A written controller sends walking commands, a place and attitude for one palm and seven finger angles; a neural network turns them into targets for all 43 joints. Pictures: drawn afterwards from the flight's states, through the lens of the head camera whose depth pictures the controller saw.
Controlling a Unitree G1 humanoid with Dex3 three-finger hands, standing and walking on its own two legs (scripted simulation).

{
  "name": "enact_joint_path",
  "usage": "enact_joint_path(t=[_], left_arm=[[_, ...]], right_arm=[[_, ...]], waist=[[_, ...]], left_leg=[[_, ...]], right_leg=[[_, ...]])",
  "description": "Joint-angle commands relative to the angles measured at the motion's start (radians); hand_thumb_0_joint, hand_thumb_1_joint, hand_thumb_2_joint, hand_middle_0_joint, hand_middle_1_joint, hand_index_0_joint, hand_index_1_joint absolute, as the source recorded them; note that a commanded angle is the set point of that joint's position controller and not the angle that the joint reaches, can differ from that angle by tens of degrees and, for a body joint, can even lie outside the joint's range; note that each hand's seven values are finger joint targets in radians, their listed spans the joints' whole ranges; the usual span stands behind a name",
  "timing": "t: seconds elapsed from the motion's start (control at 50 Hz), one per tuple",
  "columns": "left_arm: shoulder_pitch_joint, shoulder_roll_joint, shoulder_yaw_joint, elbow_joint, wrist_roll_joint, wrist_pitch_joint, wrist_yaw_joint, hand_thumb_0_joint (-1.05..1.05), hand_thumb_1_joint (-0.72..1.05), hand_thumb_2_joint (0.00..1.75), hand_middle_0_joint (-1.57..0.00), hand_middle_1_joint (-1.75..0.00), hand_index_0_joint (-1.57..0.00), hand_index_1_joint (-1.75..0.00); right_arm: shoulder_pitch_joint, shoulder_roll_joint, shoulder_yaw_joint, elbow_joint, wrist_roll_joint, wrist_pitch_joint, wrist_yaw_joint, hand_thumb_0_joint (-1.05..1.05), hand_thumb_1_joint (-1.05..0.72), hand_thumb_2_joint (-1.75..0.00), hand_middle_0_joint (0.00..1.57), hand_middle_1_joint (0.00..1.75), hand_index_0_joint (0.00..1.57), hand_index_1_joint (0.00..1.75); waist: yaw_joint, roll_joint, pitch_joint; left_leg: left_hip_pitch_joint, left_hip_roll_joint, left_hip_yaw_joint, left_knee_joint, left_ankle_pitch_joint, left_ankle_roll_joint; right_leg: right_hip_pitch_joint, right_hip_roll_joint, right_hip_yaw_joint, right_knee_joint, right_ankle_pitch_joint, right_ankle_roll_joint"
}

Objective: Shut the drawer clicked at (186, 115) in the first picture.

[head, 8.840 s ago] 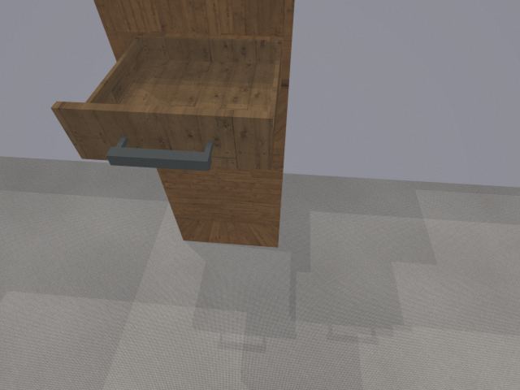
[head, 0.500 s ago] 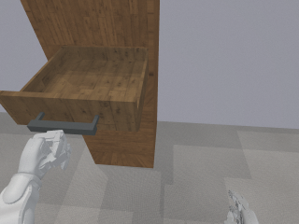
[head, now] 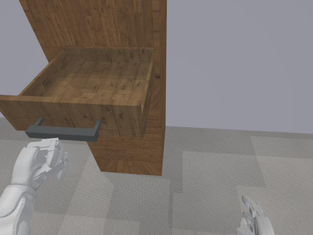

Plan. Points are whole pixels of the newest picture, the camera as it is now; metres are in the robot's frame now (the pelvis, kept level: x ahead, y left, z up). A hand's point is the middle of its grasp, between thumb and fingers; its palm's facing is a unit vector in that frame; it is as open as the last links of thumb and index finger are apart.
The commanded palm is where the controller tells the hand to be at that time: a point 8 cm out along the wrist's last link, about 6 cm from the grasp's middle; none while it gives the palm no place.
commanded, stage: push the drawer shut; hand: left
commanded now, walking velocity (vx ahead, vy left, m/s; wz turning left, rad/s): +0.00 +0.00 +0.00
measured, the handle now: (66, 127) +0.34 +0.27 +0.11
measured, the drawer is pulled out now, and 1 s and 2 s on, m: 0.30 0.21 0.09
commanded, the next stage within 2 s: none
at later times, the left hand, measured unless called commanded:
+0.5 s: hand (67, 145) +0.29 +0.24 +0.11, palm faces +0.02 -1.00 -0.02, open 2.8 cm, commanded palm +0.29 +0.29 +0.11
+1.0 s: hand (76, 126) +0.35 +0.24 +0.11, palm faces +0.00 -1.00 -0.01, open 2.9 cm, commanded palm +0.34 +0.29 +0.11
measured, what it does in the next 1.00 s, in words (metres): stands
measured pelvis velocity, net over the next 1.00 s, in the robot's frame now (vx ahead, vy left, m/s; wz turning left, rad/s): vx -0.01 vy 0.01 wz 0.01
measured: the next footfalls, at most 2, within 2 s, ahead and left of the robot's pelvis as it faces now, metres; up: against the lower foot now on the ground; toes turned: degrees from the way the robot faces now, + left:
none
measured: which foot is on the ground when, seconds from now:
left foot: down 0.00-1.00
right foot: down 0.00-1.00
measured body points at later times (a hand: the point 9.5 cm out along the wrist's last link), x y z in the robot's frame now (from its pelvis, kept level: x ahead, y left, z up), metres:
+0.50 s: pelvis -0.01 +0.01 +0.00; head +0.00 -0.01 +0.45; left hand +0.28 +0.30 +0.11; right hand +0.16 -0.23 -0.09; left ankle +0.03 +0.12 -0.72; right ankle +0.00 -0.09 -0.72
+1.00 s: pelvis -0.01 +0.01 +0.00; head +0.01 +0.00 +0.45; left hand +0.35 +0.30 +0.11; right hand +0.12 -0.25 -0.10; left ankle +0.03 +0.12 -0.72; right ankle +0.00 -0.09 -0.72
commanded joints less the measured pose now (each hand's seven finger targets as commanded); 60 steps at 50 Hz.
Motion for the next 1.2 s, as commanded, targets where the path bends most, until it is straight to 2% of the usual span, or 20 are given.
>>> enact_joint_path(t=[0.0,0.04,0.14,0.18,0.24,0.32,0.36,0.46,0.5,0.56,0.6,0.66,0.7,0.74,0.8,0.84,0.9,1.14,1.16,1.18], left_arm=[[-0.267,0.216,0.071,-0.228,-0.012,-0.059,0.008,0.0,0.9,0.9,-1.4,-1.6,-1.4,-1.6],[-0.329,0.2,0.04,-0.224,-0.01,-0.059,0.017,0.0,0.9,0.9,-1.4,-1.6,-1.4,-1.6],[-0.354,0.224,0.051,-0.133,0.008,-0.039,0.032,0.0,0.9,0.9,-1.4,-1.6,-1.4,-1.6],[-0.399,0.223,0.046,-0.113,0.016,-0.032,0.034,0.0,0.9,0.9,-1.4,-1.6,-1.4,-1.6],[-0.476,0.252,0.062,-0.085,0.019,-0.026,0.043,0.0,0.9,0.9,-1.4,-1.6,-1.4,-1.6],[-0.598,0.214,0.007,-0.057,0.027,-0.034,0.041,0.0,0.9,0.9,-1.4,-1.6,-1.4,-1.6],[-0.636,0.239,0.018,-0.021,0.029,-0.037,0.042,0.0,0.9,0.9,-1.4,-1.6,-1.4,-1.6],[-0.775,0.221,-0.036,0.023,0.042,-0.051,0.04,0.0,0.9,0.9,-1.4,-1.6,-1.4,-1.6],[-0.778,0.227,-0.031,0.049,0.047,-0.053,0.045,0.0,0.9,0.9,-1.4,-1.6,-1.4,-1.6],[-0.79,0.25,-0.012,0.116,0.048,-0.057,0.046,0.0,0.9,0.9,-1.4,-1.6,-1.4,-1.6],[-0.843,0.264,-0.009,0.139,0.051,-0.062,0.041,0.0,0.9,0.9,-1.4,-1.6,-1.4,-1.6],[-0.863,0.279,0.004,0.199,0.051,-0.068,0.039,0.0,0.9,0.9,-1.4,-1.6,-1.4,-1.6],[-0.885,0.282,0.007,0.195,0.053,-0.076,0.036,0.0,0.9,0.9,-1.4,-1.6,-1.4,-1.6],[-0.887,0.298,0.015,0.228,0.052,-0.079,0.036,0.0,0.9,0.9,-1.4,-1.6,-1.4,-1.6],[-0.95,0.292,-0.001,0.262,0.058,-0.083,0.037,0.0,0.9,0.9,-1.4,-1.6,-1.4,-1.6],[-0.962,0.329,0.032,0.297,0.058,-0.088,0.041,0.0,0.9,0.9,-1.4,-1.6,-1.4,-1.6],[-0.979,0.338,0.039,0.319,0.066,-0.095,0.034,0.0,0.9,0.9,-1.4,-1.6,-1.4,-1.6],[-1.169,0.285,-0.044,0.382,0.088,-0.118,0.053,0.0,0.9,0.9,-1.4,-1.6,-1.4,-1.6],[-1.181,0.313,-0.019,0.403,0.095,-0.119,0.06,0.0,0.9,0.9,-1.4,-1.6,-1.4,-1.6],[-1.205,0.295,-0.042,0.403,0.098,-0.121,0.062,0.0,0.9,0.9,-1.4,-1.6,-1.4,-1.6]], right_arm=[[-0.101,-0.108,-0.043,-0.163,0.009,-0.056,-0.013,0.0,-0.9,-0.9,0.2,0.3,0.2,0.3],[-0.098,-0.11,-0.037,-0.158,0.008,-0.055,-0.018,0.0,-0.9,-0.9,0.2,0.3,0.2,0.3],[-0.088,-0.116,-0.038,-0.15,0.007,-0.045,-0.021,0.0,-0.9,-0.9,0.2,0.3,0.2,0.3],[-0.097,-0.113,-0.034,-0.151,0.008,-0.037,-0.021,0.0,-0.9,-0.9,0.2,0.3,0.2,0.3],[-0.095,-0.115,-0.033,-0.146,0.008,-0.025,-0.024,0.0,-0.9,-0.9,0.2,0.3,0.2,0.3],[-0.095,-0.113,-0.032,-0.138,0.012,-0.023,-0.03,0.0,-0.9,-0.9,0.2,0.3,0.2,0.3],[-0.087,-0.12,-0.035,-0.127,0.012,-0.022,-0.033,0.0,-0.9,-0.9,0.2,0.3,0.2,0.3],[-0.083,-0.121,-0.03,-0.114,0.015,-0.018,-0.037,0.0,-0.9,-0.9,0.2,0.3,0.2,0.3],[-0.078,-0.121,-0.03,-0.112,0.014,-0.018,-0.035,0.0,-0.9,-0.9,0.2,0.3,0.2,0.3],[-0.07,-0.126,-0.03,-0.105,0.013,-0.008,-0.033,0.0,-0.9,-0.9,0.2,0.3,0.2,0.3],[-0.068,-0.127,-0.028,-0.099,0.016,-0.002,-0.031,0.0,-0.9,-0.9,0.2,0.3,0.2,0.3],[-0.059,-0.129,-0.028,-0.102,0.015,0.008,-0.028,0.0,-0.9,-0.9,0.2,0.3,0.2,0.3],[-0.055,-0.126,-0.029,-0.105,0.013,0.013,-0.024,0.0,-0.9,-0.9,0.2,0.3,0.2,0.3],[-0.043,-0.132,-0.031,-0.103,0.015,0.02,-0.021,0.0,-0.9,-0.9,0.2,0.3,0.2,0.3],[-0.038,-0.133,-0.03,-0.101,0.017,0.03,-0.019,0.0,-0.9,-0.9,0.2,0.3,0.2,0.3],[-0.023,-0.139,-0.034,-0.099,0.014,0.037,-0.018,0.0,-0.9,-0.9,0.2,0.3,0.2,0.3],[-0.014,-0.138,-0.036,-0.099,0.013,0.046,-0.014,0.0,-0.9,-0.9,0.2,0.3,0.2,0.3],[0.034,-0.145,-0.042,-0.081,0.012,0.074,-0.008,0.0,-0.9,-0.9,0.2,0.3,0.2,0.3],[0.039,-0.148,-0.045,-0.077,0.012,0.076,-0.008,0.0,-0.9,-0.9,0.2,0.3,0.2,0.3],[0.04,-0.146,-0.043,-0.075,0.012,0.077,-0.007,0.0,-0.9,-0.9,0.2,0.3,0.2,0.3]], waist=[[-0.015,0.019,-0.113],[-0.029,-0.004,-0.097],[-0.02,-0.037,-0.107],[-0.018,-0.003,-0.105],[-0.029,-0.031,-0.111],[-0.047,0.015,-0.122],[-0.053,-0.027,-0.138],[-0.068,-0.008,-0.15],[-0.062,0.011,-0.173],[-0.06,-0.046,-0.169],[-0.065,0.006,-0.157],[-0.064,-0.038,-0.162],[-0.06,0.014,-0.194],[-0.066,-0.033,-0.186],[-0.076,-0.008,-0.169],[-0.074,-0.046,-0.178],[-0.066,0.009,-0.216],[-0.112,-0.006,-0.211],[-0.108,-0.009,-0.225],[-0.115,0.019,-0.238]], left_leg=[[0.104,-0.018,-0.029,-0.091,0.104,0.025],[0.104,-0.015,-0.038,-0.094,0.088,0.026],[0.094,-0.014,-0.044,-0.105,0.078,0.025],[0.093,-0.016,-0.04,-0.109,0.073,0.024],[0.089,-0.012,-0.044,-0.109,0.063,0.024],[0.113,-0.014,-0.049,-0.111,0.032,0.023],[0.108,-0.011,-0.051,-0.106,0.029,0.026],[0.115,-0.012,-0.061,-0.109,0.001,0.026],[0.127,-0.014,-0.065,-0.111,0.004,0.026],[0.091,-0.012,-0.06,-0.101,0.019,0.029],[0.09,-0.014,-0.06,-0.104,0.002,0.024],[0.066,-0.014,-0.057,-0.097,0.0,0.028],[0.087,-0.016,-0.054,-0.092,0.025,0.026],[0.071,-0.011,-0.057,-0.088,0.024,0.029],[0.062,-0.012,-0.056,-0.089,0.005,0.026],[0.038,-0.011,-0.058,-0.082,-0.003,0.03],[0.054,-0.013,-0.053,-0.076,0.033,0.028],[0.08,-0.006,-0.073,-0.073,0.017,0.03],[0.084,-0.004,-0.075,-0.073,0.018,0.029],[0.097,-0.007,-0.072,-0.069,0.022,0.029]], right_leg=[[-0.026,-0.015,0.069,-0.14,0.142,0.033],[-0.038,-0.009,0.062,-0.141,0.124,0.031],[-0.034,-0.009,0.056,-0.139,0.112,0.028],[-0.037,-0.015,0.06,-0.141,0.109,0.028],[-0.039,-0.012,0.059,-0.142,0.091,0.028],[-0.074,-0.014,0.058,-0.145,0.063,0.026],[-0.072,-0.014,0.064,-0.146,0.057,0.027],[-0.092,-0.016,0.061,-0.14,0.037,0.024],[-0.089,-0.017,0.059,-0.136,0.043,0.02],[-0.072,-0.018,0.069,-0.137,0.049,0.024],[-0.088,-0.019,0.066,-0.136,0.037,0.02],[-0.077,-0.018,0.074,-0.136,0.03,0.022],[-0.071,-0.019,0.074,-0.129,0.062,0.019],[-0.072,-0.014,0.072,-0.128,0.06,0.021],[-0.098,-0.015,0.072,-0.127,0.05,0.022],[-0.086,-0.013,0.079,-0.126,0.032,0.023],[-0.075,-0.015,0.079,-0.112,0.077,0.018],[-0.154,0.0,0.057,-0.098,0.07,0.016],[-0.156,-0.002,0.057,-0.096,0.071,0.017],[-0.163,-0.003,0.061,-0.096,0.074,0.018]])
